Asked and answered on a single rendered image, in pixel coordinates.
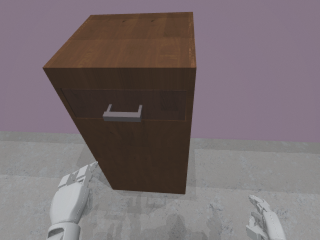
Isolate drawer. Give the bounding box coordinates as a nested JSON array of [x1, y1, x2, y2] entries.
[[62, 88, 187, 121]]

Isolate handle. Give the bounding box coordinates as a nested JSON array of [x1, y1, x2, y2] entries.
[[102, 104, 143, 122]]

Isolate cabinet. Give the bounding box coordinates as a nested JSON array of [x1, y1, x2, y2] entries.
[[43, 12, 197, 195]]

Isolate left robot hand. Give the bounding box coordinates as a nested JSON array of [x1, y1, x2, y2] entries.
[[49, 161, 98, 225]]

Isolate left robot forearm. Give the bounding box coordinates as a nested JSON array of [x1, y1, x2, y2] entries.
[[46, 221, 81, 240]]

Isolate right robot hand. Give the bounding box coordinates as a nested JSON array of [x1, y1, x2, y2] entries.
[[246, 194, 287, 240]]

